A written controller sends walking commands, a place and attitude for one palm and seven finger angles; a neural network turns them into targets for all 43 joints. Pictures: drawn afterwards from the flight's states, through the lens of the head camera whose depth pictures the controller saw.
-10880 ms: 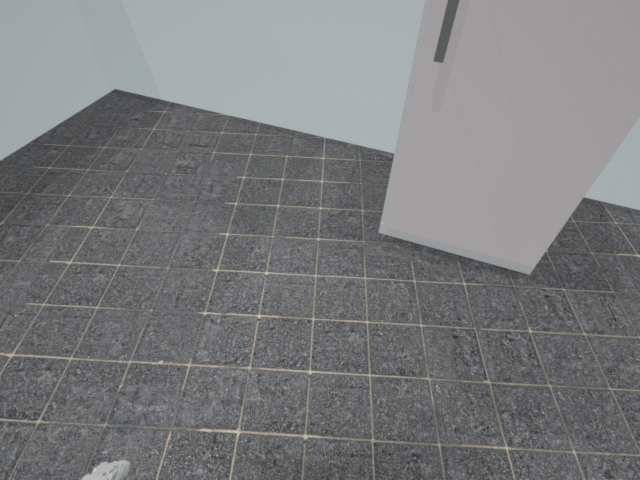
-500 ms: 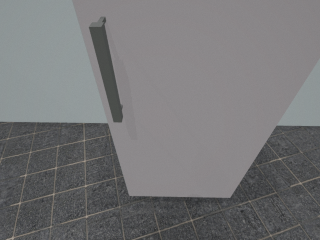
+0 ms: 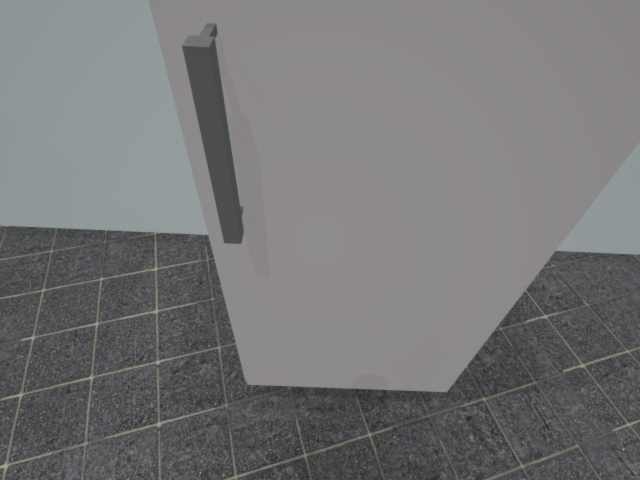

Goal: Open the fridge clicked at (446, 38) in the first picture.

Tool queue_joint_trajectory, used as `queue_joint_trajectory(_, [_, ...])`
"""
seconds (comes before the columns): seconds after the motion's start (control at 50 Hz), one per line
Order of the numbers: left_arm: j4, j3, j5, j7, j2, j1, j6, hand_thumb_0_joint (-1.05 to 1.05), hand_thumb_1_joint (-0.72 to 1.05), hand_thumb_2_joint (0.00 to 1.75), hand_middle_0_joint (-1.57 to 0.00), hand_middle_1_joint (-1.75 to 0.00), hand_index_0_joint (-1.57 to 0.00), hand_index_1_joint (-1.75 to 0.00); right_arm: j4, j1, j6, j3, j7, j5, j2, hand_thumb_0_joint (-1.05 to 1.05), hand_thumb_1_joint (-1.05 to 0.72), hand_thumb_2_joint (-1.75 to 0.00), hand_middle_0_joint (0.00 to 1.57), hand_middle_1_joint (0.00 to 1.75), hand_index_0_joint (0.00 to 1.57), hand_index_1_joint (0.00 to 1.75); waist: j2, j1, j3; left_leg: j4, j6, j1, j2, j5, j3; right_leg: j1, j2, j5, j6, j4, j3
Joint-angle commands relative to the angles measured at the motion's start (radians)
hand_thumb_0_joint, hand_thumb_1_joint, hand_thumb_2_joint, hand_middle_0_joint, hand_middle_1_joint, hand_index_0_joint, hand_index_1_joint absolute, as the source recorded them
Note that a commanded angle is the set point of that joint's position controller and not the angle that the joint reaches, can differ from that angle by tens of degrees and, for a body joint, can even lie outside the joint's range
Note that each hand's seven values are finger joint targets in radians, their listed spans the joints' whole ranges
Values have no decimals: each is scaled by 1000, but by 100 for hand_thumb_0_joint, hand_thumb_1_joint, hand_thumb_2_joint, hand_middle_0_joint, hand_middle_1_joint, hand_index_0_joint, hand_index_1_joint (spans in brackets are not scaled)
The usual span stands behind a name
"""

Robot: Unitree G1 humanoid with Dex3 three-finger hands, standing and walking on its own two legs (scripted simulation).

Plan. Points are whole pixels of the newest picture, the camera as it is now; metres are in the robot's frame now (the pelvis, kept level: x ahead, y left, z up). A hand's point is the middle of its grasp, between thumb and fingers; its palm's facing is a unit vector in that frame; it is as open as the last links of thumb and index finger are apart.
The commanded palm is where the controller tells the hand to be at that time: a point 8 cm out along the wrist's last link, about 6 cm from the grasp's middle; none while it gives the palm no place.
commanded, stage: look again from close up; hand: left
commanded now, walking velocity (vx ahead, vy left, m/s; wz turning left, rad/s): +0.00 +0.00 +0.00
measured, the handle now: (223, 149) +0.46 +0.16 +0.18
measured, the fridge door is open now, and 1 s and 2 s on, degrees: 0 0 0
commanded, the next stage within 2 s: raise the hand to about handle height in 0.58 s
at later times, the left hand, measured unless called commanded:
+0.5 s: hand out of the picture +0.01 +0.19 -0.17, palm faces -0.01 -0.97 -0.22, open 7.4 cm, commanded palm none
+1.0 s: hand (184, 413) +0.19 +0.17 +0.02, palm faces +0.03 -1.00 -0.07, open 8.1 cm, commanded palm +0.11 +0.24 -0.01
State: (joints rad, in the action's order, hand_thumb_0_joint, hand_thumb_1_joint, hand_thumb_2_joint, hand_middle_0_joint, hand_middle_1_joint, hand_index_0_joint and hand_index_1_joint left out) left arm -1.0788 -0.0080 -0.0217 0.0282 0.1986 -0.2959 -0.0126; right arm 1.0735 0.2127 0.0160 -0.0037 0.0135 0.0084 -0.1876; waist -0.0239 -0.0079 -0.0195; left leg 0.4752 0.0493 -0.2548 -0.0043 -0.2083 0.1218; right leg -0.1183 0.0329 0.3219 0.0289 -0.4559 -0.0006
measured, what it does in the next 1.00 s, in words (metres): stands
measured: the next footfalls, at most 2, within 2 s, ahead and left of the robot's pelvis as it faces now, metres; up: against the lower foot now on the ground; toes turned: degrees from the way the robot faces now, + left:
none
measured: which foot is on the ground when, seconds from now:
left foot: down 0.00-1.00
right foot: down 0.00-1.00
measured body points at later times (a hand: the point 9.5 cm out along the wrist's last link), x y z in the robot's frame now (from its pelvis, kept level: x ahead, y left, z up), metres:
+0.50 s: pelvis +0.00 -0.01 +0.00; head +0.01 +0.00 +0.45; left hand +0.01 +0.24 -0.15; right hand +0.03 -0.25 -0.15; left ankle +0.03 +0.09 -0.74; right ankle -0.05 -0.14 -0.74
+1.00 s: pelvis -0.03 -0.04 -0.03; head -0.03 -0.04 +0.42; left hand +0.18 +0.22 +0.03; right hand +0.16 -0.27 -0.10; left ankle +0.03 +0.09 -0.74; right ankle -0.05 -0.14 -0.74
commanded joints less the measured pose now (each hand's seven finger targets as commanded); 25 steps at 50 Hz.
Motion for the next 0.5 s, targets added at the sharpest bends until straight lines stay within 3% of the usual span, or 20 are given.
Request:
queue_joint_trajectory(0.0, [33, 18, -1, 9, 124, -49, -11, 0, 90, 90, -20, -30, -20, -30, -38, 17, 18, 29, 7, 1, -144, 0, -90, -90, 20, 30, 20, 30, 17, 3, -28, -112, 2, 87, -123, 104, -151, -110, 68, -143, -55, 89, 58])
queue_joint_trajectory(0.08, [27, 16, 1, 7, 127, -42, -9, 0, 90, 90, -20, -30, -20, -30, -33, 7, 15, 28, 4, 2, -152, 0, -90, -90, 20, 30, 20, 30, 23, 6, -43, -137, -3, 82, -123, 42, -156, -126, 71, -100, -56, 101, 59])
queue_joint_trajectory(0.26, [24, 20, 2, 6, 144, -33, -12, 0, 90, 90, -20, -30, -20, -30, -21, 3, 20, 31, 5, 2, -162, 0, -90, -90, 20, 30, 20, 30, 22, 3, 1, -132, -3, 115, -128, 111, -150, -102, 76, -142, -57, 102, 64])
queue_joint_trajectory(0.32, [24, 20, 1, 6, 148, -28, -15, 0, 90, 90, -20, -30, -20, -30, -18, -1, 20, 31, 5, 1, -164, 0, -90, -90, 20, 30, 20, 30, 1, 2, -6, -128, -2, 110, -127, 125, -149, -97, 80, -154, -57, 110, 66])
queue_joint_trajectory(0.48, [19, 20, 3, 4, 152, -15, -12, 0, 90, 90, -20, -30, -20, -30, -5, 0, 18, 28, 5, 2, -169, 0, -90, -90, 20, 30, 20, 30, 29, 4, -21, -149, -8, 104, -127, 89, -155, -104, 77, -114, -58, 121, 66])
